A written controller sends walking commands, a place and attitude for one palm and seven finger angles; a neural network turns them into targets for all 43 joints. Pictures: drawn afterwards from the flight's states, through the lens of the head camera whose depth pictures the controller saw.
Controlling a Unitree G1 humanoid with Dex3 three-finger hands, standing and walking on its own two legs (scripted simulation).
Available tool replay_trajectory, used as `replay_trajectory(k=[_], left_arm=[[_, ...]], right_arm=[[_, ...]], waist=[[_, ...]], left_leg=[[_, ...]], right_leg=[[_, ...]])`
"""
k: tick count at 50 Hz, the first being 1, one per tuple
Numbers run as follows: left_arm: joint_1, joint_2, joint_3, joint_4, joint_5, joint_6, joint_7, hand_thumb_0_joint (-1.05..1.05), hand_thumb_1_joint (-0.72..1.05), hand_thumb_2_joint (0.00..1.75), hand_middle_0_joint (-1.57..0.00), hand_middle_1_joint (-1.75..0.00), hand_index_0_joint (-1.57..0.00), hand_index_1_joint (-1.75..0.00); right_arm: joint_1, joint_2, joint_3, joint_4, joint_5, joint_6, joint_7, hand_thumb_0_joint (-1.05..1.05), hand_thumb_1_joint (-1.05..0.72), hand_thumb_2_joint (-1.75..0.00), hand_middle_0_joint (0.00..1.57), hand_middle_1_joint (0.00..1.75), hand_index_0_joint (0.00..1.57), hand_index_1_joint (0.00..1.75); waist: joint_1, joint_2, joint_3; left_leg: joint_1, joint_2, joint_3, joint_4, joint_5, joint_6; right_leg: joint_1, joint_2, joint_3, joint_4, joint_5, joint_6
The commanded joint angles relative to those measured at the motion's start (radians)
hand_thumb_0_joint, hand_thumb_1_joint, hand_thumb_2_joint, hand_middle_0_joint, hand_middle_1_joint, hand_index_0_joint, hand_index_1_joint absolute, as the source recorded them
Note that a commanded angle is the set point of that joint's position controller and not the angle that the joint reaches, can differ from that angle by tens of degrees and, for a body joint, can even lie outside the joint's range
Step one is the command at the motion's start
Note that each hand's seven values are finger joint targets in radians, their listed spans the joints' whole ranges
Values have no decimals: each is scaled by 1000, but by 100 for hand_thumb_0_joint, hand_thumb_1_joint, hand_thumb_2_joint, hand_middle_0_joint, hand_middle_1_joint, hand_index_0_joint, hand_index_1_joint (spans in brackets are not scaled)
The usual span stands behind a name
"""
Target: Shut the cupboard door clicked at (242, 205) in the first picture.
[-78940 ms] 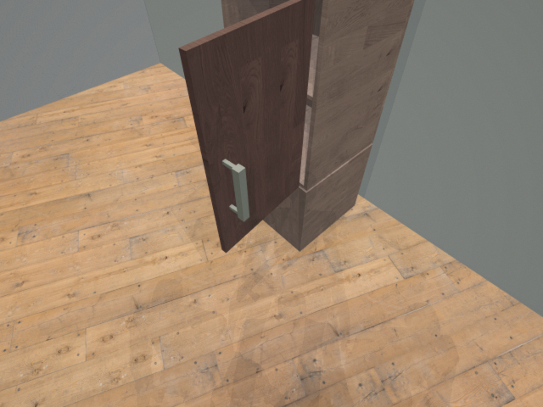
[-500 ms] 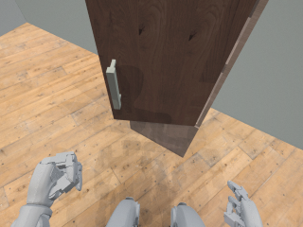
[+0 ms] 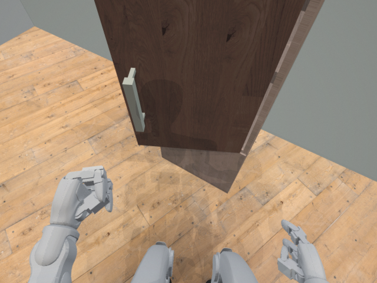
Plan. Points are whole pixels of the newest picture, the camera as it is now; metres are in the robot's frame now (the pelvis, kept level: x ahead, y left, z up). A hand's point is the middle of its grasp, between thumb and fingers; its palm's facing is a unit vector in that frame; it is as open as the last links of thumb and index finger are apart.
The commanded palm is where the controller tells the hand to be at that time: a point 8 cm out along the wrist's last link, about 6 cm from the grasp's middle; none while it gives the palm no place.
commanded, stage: bring the fist close to the handle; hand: left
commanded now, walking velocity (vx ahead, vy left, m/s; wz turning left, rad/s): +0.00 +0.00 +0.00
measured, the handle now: (136, 102) +0.52 +0.17 +0.03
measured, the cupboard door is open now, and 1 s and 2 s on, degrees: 26 26 15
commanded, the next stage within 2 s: push the door shut along its arc in 1.12 s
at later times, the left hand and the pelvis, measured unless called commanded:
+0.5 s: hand (128, 151) +0.37 +0.15 +0.05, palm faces -0.04 -1.00 -0.01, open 3.1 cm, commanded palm +0.35 +0.21 +0.04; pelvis +0.00 +0.01 +0.01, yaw -1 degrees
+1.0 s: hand (146, 135) +0.42 +0.13 +0.03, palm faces -0.01 -1.00 -0.04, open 3.1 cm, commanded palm +0.39 +0.18 +0.04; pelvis +0.00 +0.01 +0.01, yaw -2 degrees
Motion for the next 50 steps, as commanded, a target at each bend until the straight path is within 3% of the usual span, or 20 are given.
replay_trajectory(k=[1, 3, 7, 9, 11, 15, 18, 19, 23, 24, 30, 34, 36, 38, 42, 47, 49, 50], left_arm=[[-160, 155, 92, -248, -16, -31, 10, 0, 90, 90, -130, -150, -130, -150], [-173, 179, 136, -245, -24, -42, 40, 0, 90, 90, -130, -150, -130, -150], [-239, 119, 101, -83, 0, -55, 79, 0, 90, 90, -130, -150, -130, -150], [-277, 80, 52, -10, 17, -49, 76, 0, 90, 90, -130, -150, -130, -150], [-328, 78, 34, 49, 28, -41, 62, 0, 90, 90, -130, -150, -130, -150], [-471, 84, 17, 27, 30, -58, 47, 0, 90, 90, -130, -150, -130, -150], [-568, 132, 63, -6, 29, -97, 78, 0, 90, 90, -130, -150, -130, -150], [-589, 121, 63, 13, 34, -106, 93, 0, 90, 90, -130, -150, -130, -150], [-616, 111, 72, 111, 64, -125, 144, 0, 90, 90, -130, -150, -130, -150], [-611, 80, 45, 158, 74, -116, 148, 0, 90, 90, -130, -150, -130, -150], [-762, 55, 15, 304, 101, -83, 156, 0, 90, 90, -130, -150, -130, -150], [-911, 59, 24, 309, 104, -134, 181, 0, 90, 90, -130, -150, -130, -150], [-992, 50, 25, 358, 115, -164, 204, 0, 90, 90, -130, -150, -130, -150], [-947, 88, 63, 385, 130, -187, 221, 0, 90, 90, -130, -150, -130, -150], [-880, 71, 60, 468, 158, -178, 228, 0, 90, 90, -130, -150, -130, -150], [-901, 80, 75, 483, 144, -155, 226, 0, 90, 90, -130, -150, -130, -150], [-939, 96, 89, 424, 135, -186, 230, 0, 90, 90, -130, -150, -130, -150], [-954, 71, 64, 414, 133, -201, 229, 0, 90, 90, -130, -150, -130, -150]], right_arm=[[9, -131, -63, -143, 5, -43, -17, 0, -90, -90, 20, 30, 20, 30], [11, -125, -60, -135, 0, -39, -16, 0, -90, -90, 20, 30, 20, 30], [11, -123, -58, -102, -3, -21, -3, 0, -90, -90, 20, 30, 20, 30], [15, -129, -58, -95, -4, -15, 1, 0, -90, -90, 20, 30, 20, 30], [27, -140, -62, -90, -1, -8, 2, 0, -90, -90, 20, 30, 20, 30], [39, -147, -68, -81, 1, -5, -3, 0, -90, -90, 20, 30, 20, 30], [43, -148, -70, -63, -5, -6, -7, 0, -90, -90, 20, 30, 20, 30], [42, -144, -70, -54, -8, -5, -4, 0, -90, -90, 20, 30, 20, 30], [60, -145, -74, -30, -18, 8, 9, 0, -90, -90, 20, 30, 20, 30], [58, -142, -72, -27, -19, 15, 16, 0, -90, -90, 20, 30, 20, 30], [86, -151, -77, -19, -14, 57, 26, 0, -90, -90, 20, 30, 20, 30], [96, -150, -79, -3, -19, 60, 25, 0, -90, -90, 20, 30, 20, 30], [107, -147, -79, 20, -27, 61, 28, 0, -90, -90, 20, 30, 20, 30], [118, -154, -83, 15, -33, 64, 34, 0, -90, -90, 20, 30, 20, 30], [126, -152, -85, 9, -36, 92, 54, 0, -90, -90, 20, 30, 20, 30], [133, -148, -84, -7, -26, 122, 52, 0, -90, -90, 20, 30, 20, 30], [129, -146, -84, -9, -27, 118, 47, 0, -90, -90, 20, 30, 20, 30], [126, -143, -83, -4, -28, 117, 47, 0, -90, -90, 20, 30, 20, 30]], waist=[[-5, 10, -348], [10, 12, -372], [-25, -30, -258], [-40, -32, -233], [-49, -40, -219], [-50, -4, -309], [-43, 31, -374], [-41, 43, -395], [-41, 38, -406], [-46, 34, -388], [-80, -14, -353], [-88, 29, -398], [-106, 23, -391], [-84, 32, -423], [-63, 31, -433], [-76, -49, -398], [-70, -27, -432], [-79, -23, -429]], left_leg=[[191, -4, -5, -208, 253, 14], [187, -5, -3, -207, 293, 11], [144, -2, 2, -209, 235, 7], [131, -2, 3, -209, 209, 10], [132, -1, 2, -217, 187, 10], [206, 1, -8, -230, 236, 10], [249, 3, -17, -225, 291, 7], [271, 5, -18, -225, 307, 3], [296, 8, -27, -226, 361, -7], [292, 8, -22, -230, 349, -10], [267, 10, -21, -245, 293, -6], [330, 14, -39, -240, 326, -15], [324, 13, -42, -230, 325, -16], [332, 12, -44, -230, 346, -20], [327, 13, -33, -246, 356, -26], [246, 5, -6, -255, 305, -5], [264, 3, -3, -252, 314, -5], [272, 3, -4, -250, 315, -4]], right_leg=[[291, -8, 137, -236, 219, 25], [327, -6, 134, -220, 270, 23], [255, -8, 127, -234, 216, 32], [229, -10, 128, -240, 187, 31], [214, -11, 129, -251, 164, 31], [226, -11, 114, -233, 229, 24], [225, -6, 105, -206, 277, 20], [210, -9, 101, -198, 290, 21], [180, -5, 83, -174, 323, 19], [170, -8, 82, -179, 316, 22], [166, -6, 86, -209, 288, 25], [118, -4, 77, -193, 287, 21], [96, -3, 76, -186, 284, 22], [102, 1, 74, -175, 290, 18], [125, 0, 73, -174, 304, 18], [213, 1, 95, -213, 320, 26], [227, -1, 101, -210, 332, 26], [222, -2, 101, -211, 333, 26]])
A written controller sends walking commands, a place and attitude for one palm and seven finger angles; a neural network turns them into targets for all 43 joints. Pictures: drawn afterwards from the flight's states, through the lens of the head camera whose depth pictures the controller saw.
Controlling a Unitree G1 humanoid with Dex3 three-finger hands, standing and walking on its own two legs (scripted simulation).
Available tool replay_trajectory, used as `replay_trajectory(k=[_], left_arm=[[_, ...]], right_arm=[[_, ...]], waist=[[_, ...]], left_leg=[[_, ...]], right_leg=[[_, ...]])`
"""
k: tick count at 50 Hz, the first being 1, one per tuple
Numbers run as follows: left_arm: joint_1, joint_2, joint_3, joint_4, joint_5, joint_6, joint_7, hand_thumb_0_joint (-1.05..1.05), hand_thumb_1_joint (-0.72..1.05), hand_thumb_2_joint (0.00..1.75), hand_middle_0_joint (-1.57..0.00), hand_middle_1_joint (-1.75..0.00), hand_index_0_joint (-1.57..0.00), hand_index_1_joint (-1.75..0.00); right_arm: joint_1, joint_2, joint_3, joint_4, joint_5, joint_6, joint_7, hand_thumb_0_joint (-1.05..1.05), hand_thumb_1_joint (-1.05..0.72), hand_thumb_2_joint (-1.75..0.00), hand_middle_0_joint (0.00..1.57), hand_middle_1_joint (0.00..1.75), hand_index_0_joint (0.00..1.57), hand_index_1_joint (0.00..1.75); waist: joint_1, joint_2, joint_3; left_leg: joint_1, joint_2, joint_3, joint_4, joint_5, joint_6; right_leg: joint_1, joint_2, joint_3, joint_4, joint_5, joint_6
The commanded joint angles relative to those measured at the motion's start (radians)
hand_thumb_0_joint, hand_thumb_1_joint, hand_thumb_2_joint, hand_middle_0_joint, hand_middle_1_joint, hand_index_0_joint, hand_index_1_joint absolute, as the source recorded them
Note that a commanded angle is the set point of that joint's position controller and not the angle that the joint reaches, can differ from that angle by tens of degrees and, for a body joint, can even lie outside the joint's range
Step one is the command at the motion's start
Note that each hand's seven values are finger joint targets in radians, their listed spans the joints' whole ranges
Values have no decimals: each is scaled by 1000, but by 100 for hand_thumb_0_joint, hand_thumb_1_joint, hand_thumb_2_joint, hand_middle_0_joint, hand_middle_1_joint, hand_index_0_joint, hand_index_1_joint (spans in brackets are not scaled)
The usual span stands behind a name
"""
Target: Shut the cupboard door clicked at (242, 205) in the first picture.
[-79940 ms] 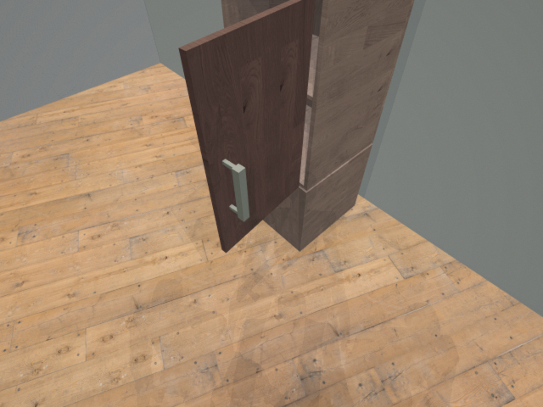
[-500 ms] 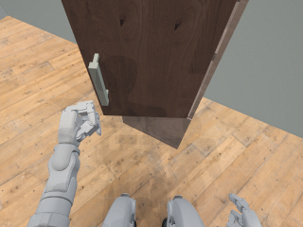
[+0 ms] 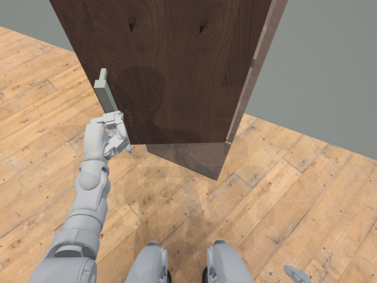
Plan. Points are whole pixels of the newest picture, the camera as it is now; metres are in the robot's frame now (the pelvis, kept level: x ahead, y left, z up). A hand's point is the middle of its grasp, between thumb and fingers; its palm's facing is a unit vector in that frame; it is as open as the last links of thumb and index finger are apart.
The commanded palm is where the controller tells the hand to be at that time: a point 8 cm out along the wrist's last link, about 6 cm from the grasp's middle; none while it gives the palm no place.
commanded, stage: bring the fist close to the handle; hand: left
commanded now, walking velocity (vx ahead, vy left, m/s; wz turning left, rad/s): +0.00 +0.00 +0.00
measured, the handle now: (112, 103) +0.51 +0.17 +0.02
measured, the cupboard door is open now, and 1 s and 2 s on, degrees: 26 15 0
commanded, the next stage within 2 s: push the door shut along its arc in 0.12 s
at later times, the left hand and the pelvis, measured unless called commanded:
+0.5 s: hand (125, 124) +0.44 +0.13 +0.04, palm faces -0.02 -1.00 -0.07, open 3.1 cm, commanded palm +0.42 +0.19 +0.03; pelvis -0.01 -0.02 -0.01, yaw +1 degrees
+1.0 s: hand (127, 105) +0.50 +0.14 +0.03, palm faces -0.18 -0.98 -0.03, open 3.1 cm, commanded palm +0.49 +0.17 +0.03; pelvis -0.01 +0.01 -0.02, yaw +0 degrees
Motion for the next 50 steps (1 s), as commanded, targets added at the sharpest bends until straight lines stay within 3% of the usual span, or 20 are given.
replay_trajectory(k=[1, 4, 7, 8, 12, 14, 16, 19, 20, 23, 25, 28, 31, 34, 35, 37, 40, 44, 47, 50], left_arm=[[-336, 126, 31, -268, -22, -124, 8, 0, 90, 90, -130, -150, -130, -150], [-351, 115, 0, -248, -3, -158, 4, 0, 90, 90, -130, -150, -130, -150], [-345, 108, -10, -152, 9, -145, -7, 0, 90, 90, -130, -150, -130, -150], [-343, 148, 26, -145, 7, -140, -8, 0, 90, 90, -130, -150, -130, -150], [-300, 163, 54, -137, -15, -113, -28, 0, 90, 90, -130, -150, -130, -150], [-365, 194, 62, -156, -18, -120, -41, 0, 90, 90, -130, -150, -130, -150], [-467, 220, 64, -148, -15, -131, -54, 0, 90, 90, -130, -150, -130, -150], [-552, 272, 89, -110, -14, -157, -78, 0, 90, 90, -130, -150, -130, -150], [-574, 261, 75, -88, -13, -158, -91, 0, 90, 90, -130, -150, -130, -150], [-612, 252, 63, -9, -26, -139, -134, 0, 90, 90, -130, -150, -130, -150], [-592, 296, 99, 58, -29, -107, -162, 0, 90, 90, -130, -150, -130, -150], [-608, 301, 101, 85, -45, -70, -207, 0, 90, 90, -130, -150, -130, -150], [-680, 333, 114, 104, -48, -49, -231, 0, 90, 90, -130, -150, -130, -150], [-741, 311, 89, 101, -47, -58, -245, 0, 90, 90, -130, -150, -130, -150], [-754, 349, 119, 117, -46, -57, -245, 0, 90, 90, -130, -150, -130, -150], [-779, 359, 117, 136, -38, -52, -250, 0, 90, 90, -130, -150, -130, -150], [-827, 379, 116, 168, -26, -48, -261, 0, 90, 90, -130, -150, -130, -150], [-898, 339, 73, 157, -17, -43, -272, 0, 90, 90, -130, -150, -130, -150], [-921, 360, 84, 178, -12, -27, -274, 0, 90, 90, -130, -150, -130, -150], [-995, 353, 68, 177, 0, -29, -267, 0, 90, 90, -130, -150, -130, -150]], right_arm=[[45, -149, -59, -100, 0, -39, -18, 0, -90, -90, 20, 30, 20, 30], [45, -149, -60, -80, -5, -45, -20, 0, -90, -90, 20, 30, 20, 30], [47, -152, -59, -67, -5, -40, -17, 0, -90, -90, 20, 30, 20, 30], [54, -156, -59, -71, -4, -39, -21, 0, -90, -90, 20, 30, 20, 30], [39, -149, -55, -91, 2, -29, -22, 0, -90, -90, 20, 30, 20, 30], [40, -149, -53, -86, 5, -29, -29, 0, -90, -90, 20, 30, 20, 30], [45, -146, -49, -73, 4, -28, -36, 0, -90, -90, 20, 30, 20, 30], [43, -148, -45, -57, 3, -36, -47, 0, -90, -90, 20, 30, 20, 30], [43, -148, -45, -56, 3, -38, -48, 0, -90, -90, 20, 30, 20, 30], [65, -156, -45, -46, 6, -41, -47, 0, -90, -90, 20, 30, 20, 30], [76, -166, -46, -41, 8, -35, -46, 0, -90, -90, 20, 30, 20, 30], [98, -167, -45, -53, 14, -27, -44, 0, -90, -90, 20, 30, 20, 30], [109, -174, -43, -47, 19, -19, -44, 0, -90, -90, 20, 30, 20, 30], [122, -175, -45, -42, 18, -22, -40, 0, -90, -90, 20, 30, 20, 30], [130, -182, -45, -35, 17, -19, -40, 0, -90, -90, 20, 30, 20, 30], [139, -186, -45, -32, 16, -17, -38, 0, -90, -90, 20, 30, 20, 30], [152, -194, -41, -25, 15, -17, -35, 0, -90, -90, 20, 30, 20, 30], [173, -206, -46, -18, 9, -15, -28, 0, -90, -90, 20, 30, 20, 30], [188, -215, -46, -12, 6, -8, -25, 0, -90, -90, 20, 30, 20, 30], [202, -219, -44, -3, 1, -7, -23, 0, -90, -90, 20, 30, 20, 30]], waist=[[-5, -39, -443], [-16, 3, -420], [-29, -24, -361], [-18, -14, -366], [10, -25, -413], [-7, -25, -433], [-32, -37, -410], [-44, -22, -404], [-53, -15, -404], [-67, 13, -420], [-58, 2, -452], [-60, 6, -478], [-80, -13, -445], [-95, 35, -463], [-96, 16, -459], [-111, 8, -459], [-117, 53, -449], [-136, 129, -501], [-147, 116, -498], [-163, 144, -500]], left_leg=[[285, 3, -70, -164, 280, -22], [299, 5, -75, -158, 272, -25], [238, -1, -67, -157, 187, -19], [229, -4, -63, -158, 189, -17], [208, -12, -44, -161, 208, -15], [211, -9, -45, -150, 227, -12], [174, -10, -45, -133, 201, -7], [155, -9, -47, -112, 183, -5], [153, -9, -48, -107, 178, -5], [159, -9, -55, -96, 196, -4], [145, -5, -55, -85, 220, -5], [136, -7, -55, -77, 263, 0], [113, 0, -61, -72, 240, 2], [160, 1, -73, -70, 259, 1], [152, 5, -78, -66, 256, 1], [137, 5, -79, -58, 232, 4], [158, 9, -94, -61, 223, 1], [279, 18, -131, -73, 263, -8], [296, 25, -148, -75, 275, -12], [337, 30, -176, -81, 275, -18]], right_leg=[[263, -2, 33, -164, 295, 4], [218, -3, 31, -155, 279, 2], [202, -6, 39, -178, 209, 6], [218, -5, 43, -180, 211, 3], [298, -12, 65, -191, 252, 5], [304, -13, 71, -184, 284, 8], [304, -14, 84, -188, 265, 14], [287, -15, 104, -187, 237, 13], [274, -15, 101, -184, 232, 13], [251, -11, 93, -172, 241, 8], [267, -12, 97, -162, 272, 9], [289, -9, 96, -151, 324, 6], [262, -7, 93, -156, 293, 8], [209, -3, 76, -144, 288, 4], [202, -1, 73, -140, 277, 4], [186, 1, 74, -143, 247, 5], [128, 5, 60, -134, 207, -2], [25, 8, 27, -116, 193, -9], [-1, 10, 15, -111, 191, -11], [-60, 10, 3, -98, 177, -13]])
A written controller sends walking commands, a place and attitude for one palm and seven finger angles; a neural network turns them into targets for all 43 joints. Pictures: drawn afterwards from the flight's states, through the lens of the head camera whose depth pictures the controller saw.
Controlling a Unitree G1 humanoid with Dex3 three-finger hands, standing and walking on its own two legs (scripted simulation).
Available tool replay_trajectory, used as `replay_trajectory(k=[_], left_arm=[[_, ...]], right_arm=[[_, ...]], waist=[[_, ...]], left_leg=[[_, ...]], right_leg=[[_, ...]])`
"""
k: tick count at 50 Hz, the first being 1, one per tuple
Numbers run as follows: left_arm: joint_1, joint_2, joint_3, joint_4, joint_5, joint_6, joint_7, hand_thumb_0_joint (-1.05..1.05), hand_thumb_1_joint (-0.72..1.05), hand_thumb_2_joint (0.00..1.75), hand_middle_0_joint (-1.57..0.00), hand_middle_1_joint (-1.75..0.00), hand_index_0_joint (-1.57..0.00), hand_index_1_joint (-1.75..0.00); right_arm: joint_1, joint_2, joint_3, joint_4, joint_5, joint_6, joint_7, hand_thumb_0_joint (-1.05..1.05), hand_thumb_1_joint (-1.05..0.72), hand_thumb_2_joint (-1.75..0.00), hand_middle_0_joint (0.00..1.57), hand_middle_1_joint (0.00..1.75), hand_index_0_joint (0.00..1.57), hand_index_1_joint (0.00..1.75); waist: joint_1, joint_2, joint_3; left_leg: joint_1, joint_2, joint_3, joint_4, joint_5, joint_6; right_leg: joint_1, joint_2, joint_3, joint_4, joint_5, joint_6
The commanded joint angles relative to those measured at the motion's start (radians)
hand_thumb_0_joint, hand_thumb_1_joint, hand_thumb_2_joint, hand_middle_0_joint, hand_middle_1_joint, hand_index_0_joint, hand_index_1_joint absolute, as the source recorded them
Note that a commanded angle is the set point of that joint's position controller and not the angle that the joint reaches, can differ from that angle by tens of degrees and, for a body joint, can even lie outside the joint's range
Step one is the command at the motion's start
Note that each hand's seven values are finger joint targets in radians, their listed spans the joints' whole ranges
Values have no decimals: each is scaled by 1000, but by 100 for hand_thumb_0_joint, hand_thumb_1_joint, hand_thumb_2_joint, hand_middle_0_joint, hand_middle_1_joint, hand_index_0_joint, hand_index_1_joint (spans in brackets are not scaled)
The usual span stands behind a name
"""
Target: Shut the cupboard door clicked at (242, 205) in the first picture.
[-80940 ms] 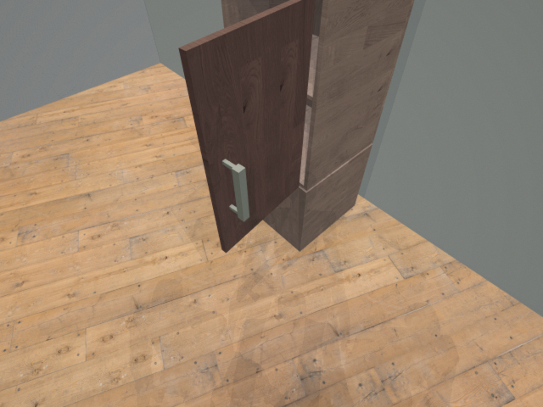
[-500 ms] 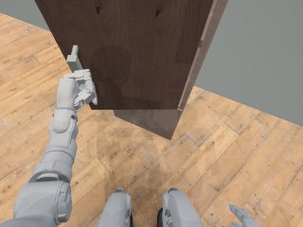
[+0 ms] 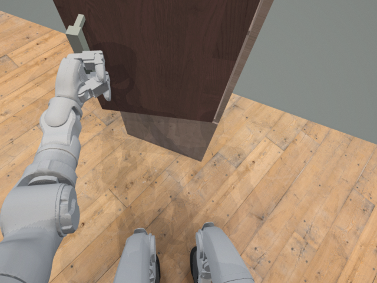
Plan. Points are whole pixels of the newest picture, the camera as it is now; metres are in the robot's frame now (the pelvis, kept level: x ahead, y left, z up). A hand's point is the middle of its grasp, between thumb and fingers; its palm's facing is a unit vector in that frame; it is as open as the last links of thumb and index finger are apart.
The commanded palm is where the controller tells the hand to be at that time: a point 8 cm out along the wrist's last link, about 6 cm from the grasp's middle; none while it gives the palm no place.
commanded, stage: push the door shut along its arc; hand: left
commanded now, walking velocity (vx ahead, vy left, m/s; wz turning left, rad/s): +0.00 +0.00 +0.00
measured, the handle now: (90, 58) +0.58 +0.17 +0.04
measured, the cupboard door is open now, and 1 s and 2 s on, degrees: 15 0 0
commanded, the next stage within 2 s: pull the fist back off the door in 0.90 s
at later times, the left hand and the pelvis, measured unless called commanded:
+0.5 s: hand (129, 58) +0.57 +0.09 +0.06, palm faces -0.29 -0.96 -0.03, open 3.1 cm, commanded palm +0.57 +0.12 +0.05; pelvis +0.01 +0.00 -0.01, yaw -2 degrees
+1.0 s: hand (139, 45) +0.61 +0.06 +0.06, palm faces -0.36 -0.93 -0.04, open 3.2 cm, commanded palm +0.63 +0.07 +0.05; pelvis +0.00 -0.02 -0.03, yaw -2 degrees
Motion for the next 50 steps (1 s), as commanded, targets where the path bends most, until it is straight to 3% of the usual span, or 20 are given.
replay_trajectory(k=[1, 7, 10, 13, 14, 18, 19, 22, 26, 28, 31, 32, 37, 39, 40, 46, 48, 50], left_arm=[[-543, 116, -25, -195, 16, -51, -2, 0, 90, 90, -130, -150, -130, -150], [-675, 112, -58, -140, 52, -40, 17, 0, 90, 90, -130, -150, -130, -150], [-720, 118, -62, -143, 60, -35, 12, 0, 90, 90, -130, -150, -130, -150], [-741, 156, -36, -119, 58, -14, -1, 0, 90, 90, -130, -150, -130, -150], [-739, 139, -48, -112, 56, -3, -6, 0, 90, 90, -130, -150, -130, -150], [-740, 250, 43, -119, 60, 20, -10, 0, 90, 90, -130, -150, -130, -150], [-743, 220, 14, -126, 62, 25, -14, 0, 90, 90, -130, -150, -130, -150], [-756, 257, 38, -99, 71, 41, -17, 0, 90, 90, -130, -150, -130, -150], [-779, 300, 60, -105, 78, 47, -33, 0, 90, 90, -130, -150, -130, -150], [-785, 279, 41, -82, 76, 58, -48, 0, 90, 90, -130, -150, -130, -150], [-794, 325, 64, -86, 85, 78, -62, 0, 90, 90, -130, -150, -130, -150], [-783, 300, 44, -78, 86, 87, -71, 0, 90, 90, -130, -150, -130, -150], [-882, 305, 24, -100, 86, 114, -94, 0, 90, 90, -130, -150, -130, -150], [-922, 268, -6, -84, 85, 126, -101, 0, 90, 90, -130, -150, -130, -150], [-929, 283, -1, -59, 90, 135, -101, 0, 90, 90, -130, -150, -130, -150], [-1033, 273, -31, -51, 98, 158, -111, 0, 90, 90, -130, -150, -130, -150], [-1046, 281, -31, -27, 103, 169, -116, 0, 90, 90, -130, -150, -130, -150], [-1074, 316, -21, -31, 111, 176, -118, 0, 90, 90, -130, -150, -130, -150]], right_arm=[[157, -193, -64, -47, -6, -19, -11, 0, -90, -90, 20, 30, 20, 30], [180, -205, -59, -25, -16, -20, -8, 0, -90, -90, 20, 30, 20, 30], [197, -211, -59, -21, -24, -23, -7, 0, -90, -90, 20, 30, 20, 30], [216, -214, -55, -17, -26, -21, -6, 0, -90, -90, 20, 30, 20, 30], [216, -211, -53, -20, -24, -20, -4, 0, -90, -90, 20, 30, 20, 30], [238, -209, -44, -27, -28, -15, -2, 0, -90, -90, 20, 30, 20, 30], [231, -202, -43, -31, -26, -14, 1, 0, -90, -90, 20, 30, 20, 30], [240, -202, -38, -33, -26, -11, 2, 0, -90, -90, 20, 30, 20, 30], [248, -199, -35, -35, -26, -16, 0, 0, -90, -90, 20, 30, 20, 30], [253, -195, -33, -35, -26, -19, 1, 0, -90, -90, 20, 30, 20, 30], [267, -198, -33, -36, -26, -18, -2, 0, -90, -90, 20, 30, 20, 30], [266, -194, -34, -35, -25, -19, -2, 0, -90, -90, 20, 30, 20, 30], [280, -195, -35, -18, -25, -30, -11, 0, -90, -90, 20, 30, 20, 30], [281, -194, -35, -6, -25, -39, -14, 0, -90, -90, 20, 30, 20, 30], [284, -194, -32, -2, -24, -41, -16, 0, -90, -90, 20, 30, 20, 30], [285, -194, -28, 17, -31, -68, -25, 0, -90, -90, 20, 30, 20, 30], [289, -194, -24, 20, -31, -76, -27, 0, -90, -90, 20, 30, 20, 30], [289, -197, -20, 22, -34, -80, -30, 0, -90, -90, 20, 30, 20, 30]], waist=[[-77, 133, -506], [-127, 160, -470], [-128, 214, -531], [-134, 212, -553], [-137, 212, -559], [-112, 230, -604], [-118, 234, -609], [-136, 170, -555], [-137, 177, -582], [-146, 186, -573], [-144, 184, -601], [-146, 183, -600], [-174, 186, -603], [-192, 202, -595], [-198, 185, -577], [-228, 251, -599], [-237, 248, -581], [-237, 270, -606]], left_leg=[[507, 26, -137, -177, 264, -25], [528, 38, -189, -180, 204, -32], [593, 45, -220, -174, 266, -48], [595, 47, -220, -159, 310, -47], [592, 45, -215, -154, 327, -44], [562, 38, -176, -125, 425, -37], [556, 38, -170, -119, 430, -35], [469, 37, -149, -107, 381, -19], [430, 34, -127, -82, 404, -9], [418, 30, -118, -72, 410, -5], [394, 31, -109, -55, 431, -1], [395, 31, -108, -54, 430, -1], [375, 30, -100, -32, 412, 6], [375, 29, -101, -20, 403, 8], [351, 29, -99, -13, 385, 10], [344, 26, -96, 22, 382, 14], [330, 26, -94, 26, 370, 16], [313, 25, -91, 38, 364, 15]], right_leg=[[71, 7, 46, -157, 161, -16], [-40, 6, 31, -137, 131, -17], [-76, 3, 24, -116, 154, -21], [-70, 6, 20, -108, 170, -23], [-63, 7, 22, -114, 180, -21], [7, 16, 27, -107, 223, -25], [12, 18, 27, -110, 230, -23], [47, 24, 34, -123, 222, -17], [84, 29, 44, -115, 256, -17], [81, 31, 49, -114, 268, -18], [109, 32, 53, -105, 303, -16], [106, 33, 51, -106, 306, -16], [101, 35, 57, -110, 308, -13], [66, 38, 58, -111, 296, -13], [67, 39, 58, -112, 282, -12], [18, 45, 59, -98, 265, -17], [8, 47, 56, -98, 254, -20], [18, 48, 58, -88, 252, -20]])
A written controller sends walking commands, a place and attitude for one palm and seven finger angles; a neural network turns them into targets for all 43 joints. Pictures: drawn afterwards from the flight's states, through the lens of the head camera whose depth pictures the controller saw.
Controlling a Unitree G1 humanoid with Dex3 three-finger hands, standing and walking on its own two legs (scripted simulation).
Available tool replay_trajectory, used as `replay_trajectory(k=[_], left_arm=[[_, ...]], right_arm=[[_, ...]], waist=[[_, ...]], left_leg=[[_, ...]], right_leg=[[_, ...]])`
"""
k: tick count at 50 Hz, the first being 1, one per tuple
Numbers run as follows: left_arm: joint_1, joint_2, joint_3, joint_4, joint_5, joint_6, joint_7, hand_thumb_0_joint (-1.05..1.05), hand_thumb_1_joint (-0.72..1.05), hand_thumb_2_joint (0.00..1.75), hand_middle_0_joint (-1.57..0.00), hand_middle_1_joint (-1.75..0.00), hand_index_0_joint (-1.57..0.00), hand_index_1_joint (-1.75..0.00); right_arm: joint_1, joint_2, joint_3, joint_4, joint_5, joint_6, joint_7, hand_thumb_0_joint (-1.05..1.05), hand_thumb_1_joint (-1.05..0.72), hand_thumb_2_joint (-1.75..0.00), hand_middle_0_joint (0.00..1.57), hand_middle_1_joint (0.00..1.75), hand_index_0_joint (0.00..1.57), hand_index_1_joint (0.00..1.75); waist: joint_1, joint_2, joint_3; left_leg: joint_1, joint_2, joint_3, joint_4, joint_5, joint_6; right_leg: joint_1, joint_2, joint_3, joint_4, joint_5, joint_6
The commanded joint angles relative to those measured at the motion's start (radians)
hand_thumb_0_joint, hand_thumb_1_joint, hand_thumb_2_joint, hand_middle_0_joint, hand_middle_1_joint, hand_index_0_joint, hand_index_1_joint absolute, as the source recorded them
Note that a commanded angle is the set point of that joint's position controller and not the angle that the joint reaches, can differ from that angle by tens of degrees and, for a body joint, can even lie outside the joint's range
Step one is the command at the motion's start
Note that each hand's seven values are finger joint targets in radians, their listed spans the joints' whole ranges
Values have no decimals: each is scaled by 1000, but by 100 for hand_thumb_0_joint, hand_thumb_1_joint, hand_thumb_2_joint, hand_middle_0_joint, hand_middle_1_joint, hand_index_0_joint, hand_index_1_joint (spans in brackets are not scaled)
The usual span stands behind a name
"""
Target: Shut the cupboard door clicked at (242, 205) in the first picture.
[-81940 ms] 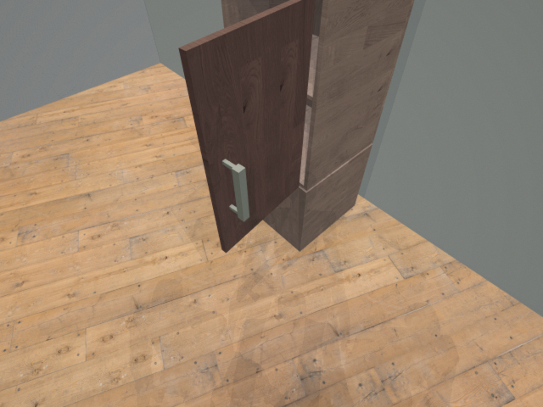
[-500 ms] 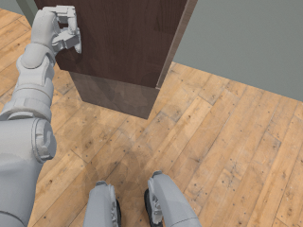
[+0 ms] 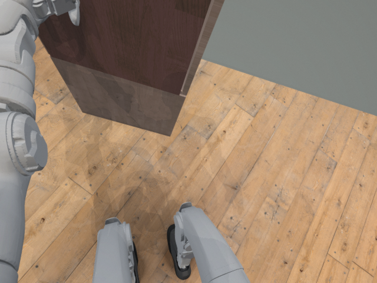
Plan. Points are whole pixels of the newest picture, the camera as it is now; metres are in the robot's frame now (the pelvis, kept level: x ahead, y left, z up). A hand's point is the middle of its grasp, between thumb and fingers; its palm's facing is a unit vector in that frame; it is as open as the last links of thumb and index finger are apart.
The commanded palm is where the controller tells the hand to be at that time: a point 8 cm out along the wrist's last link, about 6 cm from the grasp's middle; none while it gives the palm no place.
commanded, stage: pull the fist back off the door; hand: left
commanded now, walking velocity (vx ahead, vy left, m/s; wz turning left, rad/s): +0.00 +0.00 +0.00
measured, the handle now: out of the picture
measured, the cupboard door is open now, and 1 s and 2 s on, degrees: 0 0 0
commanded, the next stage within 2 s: draw the hand back to the body in 0.88 s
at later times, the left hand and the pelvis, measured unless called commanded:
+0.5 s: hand (81, 0) +0.59 +0.09 +0.10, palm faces +0.10 -1.00 +0.00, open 3.1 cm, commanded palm +0.54 +0.13 +0.08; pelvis +0.01 +0.00 +0.03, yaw +0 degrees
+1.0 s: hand (91, 42) +0.52 +0.08 +0.09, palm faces +0.05 -1.00 -0.05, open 3.1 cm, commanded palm +0.49 +0.13 +0.09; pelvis +0.02 +0.01 +0.04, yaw +3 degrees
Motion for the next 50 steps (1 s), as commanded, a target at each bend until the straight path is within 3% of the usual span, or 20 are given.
replay_trajectory(k=[1, 2, 4, 5, 7, 9, 12, 14, 17, 18, 22, 26, 29, 32, 38, 39, 43, 47, 49, 50], left_arm=[[-559, 134, 224, -228, -90, -38, 180, 0, 90, 90, -130, -150, -130, -150], [-503, 79, 185, -177, -62, -27, 277, 0, 90, 90, -130, -150, -130, -150], [-492, -9, 174, -180, -55, -33, 378, 0, 90, 90, -130, -150, -130, -150], [-507, -15, 184, -204, -40, -47, 440, 0, 90, 90, -130, -150, -130, -150], [-544, -34, 151, -293, 49, -107, 572, 0, 90, 90, -130, -150, -130, -150], [-562, -27, 84, -346, 157, -173, 618, 0, 90, 90, -130, -150, -130, -150], [-508, -35, 49, -350, 176, -210, 589, 0, 90, 90, -130, -150, -130, -150], [-464, -20, 79, -286, 130, -186, 542, 0, 90, 90, -130, -150, -130, -150], [-356, 32, 167, -217, 61, -148, 507, 0, 90, 90, -130, -150, -130, -150], [-334, 34, 183, -229, 49, -158, 504, 0, 90, 90, -130, -150, -130, -150], [-169, -44, 176, -240, 36, -229, 521, 0, 90, 90, -130, -150, -130, -150], [-27, -97, 160, -267, 40, -299, 517, 0, 90, 90, -130, -150, -130, -150], [46, -208, 85, -294, 31, -316, 499, 0, 90, 90, -130, -150, -130, -150], [43, -267, 39, -367, 3, -330, 488, 0, 90, 90, -130, -150, -130, -150], [-47, -366, -46, -585, -25, -421, 519, 0, 90, 90, -130, -150, -130, -150], [2, -340, -19, -562, -17, -430, 529, 0, 90, 90, -130, -150, -130, -150], [37, -381, -72, -469, 40, -433, 562, 0, 90, 90, -130, -150, -130, -150], [70, -340, -23, -290, 60, -374, 599, 0, 90, 90, -130, -150, -130, -150], [88, -329, 3, -280, 46, -366, 604, 0, 90, 90, -130, -150, -130, -150], [50, -336, -1, -298, 34, -368, 602, 0, 90, 90, -130, -150, -130, -150]], right_arm=[[324, -188, -45, -41, -32, -19, -12, 0, -90, -90, 20, 30, 20, 30], [307, -183, -44, -42, -37, -18, 6, 0, -90, -90, 20, 30, 20, 30], [309, -176, -55, -38, -48, -11, 27, 0, -90, -90, 20, 30, 20, 30], [318, -176, -60, -39, -59, -7, 37, 0, -90, -90, 20, 30, 20, 30], [320, -169, -69, -38, -80, -7, 67, 0, -90, -90, 20, 30, 20, 30], [326, -175, -83, -22, -89, -1, 96, 0, -90, -90, 20, 30, 20, 30], [328, -181, -97, -18, -78, 18, 113, 0, -90, -90, 20, 30, 20, 30], [328, -186, -93, -21, -63, 27, 108, 0, -90, -90, 20, 30, 20, 30], [318, -182, -78, -41, -47, 33, 92, 0, -90, -90, 20, 30, 20, 30], [316, -178, -74, -47, -47, 31, 88, 0, -90, -90, 20, 30, 20, 30], [296, -159, -80, -60, -50, 27, 96, 0, -90, -90, 20, 30, 20, 30], [281, -152, -97, -63, -50, 32, 107, 0, -90, -90, 20, 30, 20, 30], [266, -150, -113, -65, -41, 42, 112, 0, -90, -90, 20, 30, 20, 30], [242, -151, -127, -68, -31, 55, 107, 0, -90, -90, 20, 30, 20, 30], [194, -146, -146, -53, -34, 57, 90, 0, -90, -90, 20, 30, 20, 30], [187, -147, -149, -45, -35, 59, 87, 0, -90, -90, 20, 30, 20, 30], [168, -142, -145, -34, -42, 78, 85, 0, -90, -90, 20, 30, 20, 30], [133, -145, -132, -43, -38, 105, 80, 0, -90, -90, 20, 30, 20, 30], [120, -144, -126, -61, -38, 108, 75, 0, -90, -90, 20, 30, 20, 30], [112, -141, -124, -65, -39, 108, 74, 0, -90, -90, 20, 30, 20, 30]], waist=[[-31, 264, -649], [-35, 256, -639], [-47, 203, -604], [-44, 205, -601], [-31, 283, -666], [-39, 351, -728], [-40, 319, -774], [-42, 248, -736], [-5, 131, -662], [9, 134, -658], [37, 59, -567], [70, 15, -549], [76, 37, -545], [79, 43, -543], [74, 121, -646], [92, 123, -660], [76, 89, -576], [71, -3, -463], [95, 6, -501], [83, 4, -517]], left_leg=[[479, 9, -64, -105, 379, 34], [470, 14, -68, -121, 356, 25], [474, 19, -80, -133, 332, 20], [473, 18, -74, -139, 316, 19], [525, 12, -67, -146, 323, 14], [621, 15, -77, -150, 362, 6], [662, 6, -72, -180, 379, 3], [596, -1, -59, -202, 343, 9], [445, -12, -25, -233, 251, 19], [445, -12, -22, -243, 258, 20], [418, -13, -2, -260, 276, 21], [409, -23, 20, -266, 306, 18], [497, -28, 23, -287, 338, 12], [562, -30, 20, -303, 333, 6], [784, -23, -13, -300, 453, -8], [792, -23, -14, -296, 477, -12], [775, -21, -24, -299, 483, -15], [612, -37, -3, -312, 338, -1], [615, -41, -3, -317, 354, -4], [611, -40, 1, -309, 355, -2]], right_leg=[[260, 5, 101, -185, 260, 16], [250, 3, 99, -182, 233, 21], [218, 2, 85, -183, 208, 31], [221, 0, 87, -194, 200, 36], [213, -2, 87, -192, 199, 37], [181, -4, 84, -183, 209, 33], [274, -3, 92, -211, 245, 30], [357, -1, 99, -237, 254, 34], [499, -1, 132, -281, 224, 40], [508, -2, 133, -281, 235, 39], [525, -3, 134, -289, 273, 41], [586, -8, 143, -285, 350, 39], [556, -10, 131, -290, 381, 38], [541, -14, 125, -305, 358, 38], [467, -19, 101, -281, 401, 36], [475, -20, 102, -276, 417, 35], [430, -23, 91, -265, 405, 37], [466, -25, 104, -291, 337, 41], [487, -26, 105, -281, 351, 37], [492, -28, 109, -281, 359, 40]])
